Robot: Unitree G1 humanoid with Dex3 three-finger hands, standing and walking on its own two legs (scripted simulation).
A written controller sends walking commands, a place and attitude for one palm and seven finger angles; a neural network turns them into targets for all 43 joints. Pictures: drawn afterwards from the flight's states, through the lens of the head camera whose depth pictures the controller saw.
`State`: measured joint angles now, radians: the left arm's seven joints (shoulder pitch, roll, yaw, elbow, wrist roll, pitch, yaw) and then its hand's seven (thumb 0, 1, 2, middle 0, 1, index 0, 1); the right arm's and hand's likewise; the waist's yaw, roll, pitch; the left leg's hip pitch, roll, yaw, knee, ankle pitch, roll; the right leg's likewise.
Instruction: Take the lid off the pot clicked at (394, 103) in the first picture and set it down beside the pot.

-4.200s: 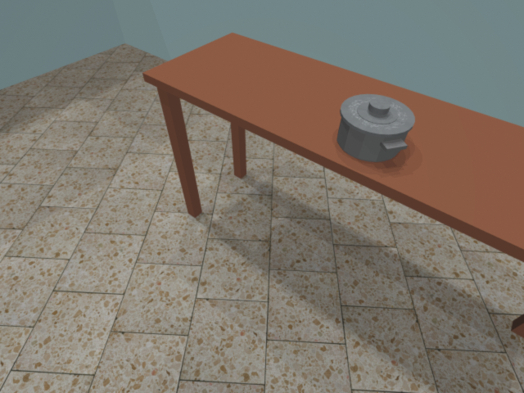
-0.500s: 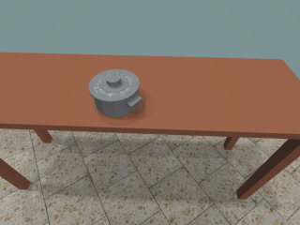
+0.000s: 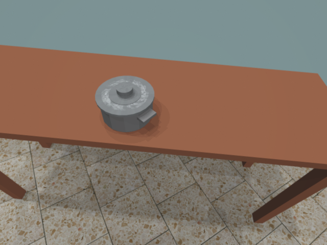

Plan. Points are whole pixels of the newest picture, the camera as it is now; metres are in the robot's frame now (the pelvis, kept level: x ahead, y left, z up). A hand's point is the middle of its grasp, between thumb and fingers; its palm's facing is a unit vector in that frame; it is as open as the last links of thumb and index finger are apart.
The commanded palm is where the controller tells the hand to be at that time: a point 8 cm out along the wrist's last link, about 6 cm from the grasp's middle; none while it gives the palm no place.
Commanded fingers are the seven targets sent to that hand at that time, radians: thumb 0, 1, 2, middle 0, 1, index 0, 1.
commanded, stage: come to a stop and stand still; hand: left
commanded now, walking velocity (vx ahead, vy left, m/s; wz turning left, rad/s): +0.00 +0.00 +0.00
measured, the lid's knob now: (124, 89) +0.50 +0.15 +0.09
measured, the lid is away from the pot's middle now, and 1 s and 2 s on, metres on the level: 0.00 0.00 0.00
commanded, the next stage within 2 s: look again from close up in 0.26 s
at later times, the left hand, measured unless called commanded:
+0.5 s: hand out of the picture +0.04 +0.19 -0.18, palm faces +0.02 -0.98 -0.21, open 7.4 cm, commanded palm none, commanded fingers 0.00 0.90 0.90 -0.20 -0.30 -0.20 -0.30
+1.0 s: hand out of the picture +0.02 +0.19 -0.18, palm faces +0.03 -0.98 -0.20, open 7.4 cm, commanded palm none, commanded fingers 0.00 0.90 0.90 -0.20 -0.30 -0.20 -0.30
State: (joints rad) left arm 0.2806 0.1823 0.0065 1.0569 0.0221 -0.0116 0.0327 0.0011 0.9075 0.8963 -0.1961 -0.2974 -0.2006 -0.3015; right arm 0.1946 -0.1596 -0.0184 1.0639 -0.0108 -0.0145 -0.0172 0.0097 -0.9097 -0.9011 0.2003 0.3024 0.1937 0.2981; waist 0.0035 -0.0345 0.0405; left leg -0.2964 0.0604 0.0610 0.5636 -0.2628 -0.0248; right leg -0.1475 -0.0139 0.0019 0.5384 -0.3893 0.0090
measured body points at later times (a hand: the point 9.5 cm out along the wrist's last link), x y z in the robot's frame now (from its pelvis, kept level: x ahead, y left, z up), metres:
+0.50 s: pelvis +0.02 +0.01 +0.00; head +0.04 +0.02 +0.45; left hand +0.04 +0.25 -0.16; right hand +0.06 -0.23 -0.15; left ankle +0.02 +0.14 -0.73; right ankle -0.06 -0.12 -0.73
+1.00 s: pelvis +0.01 +0.01 +0.00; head +0.04 +0.02 +0.45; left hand +0.02 +0.24 -0.16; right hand +0.04 -0.22 -0.15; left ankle +0.02 +0.14 -0.73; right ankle -0.06 -0.12 -0.73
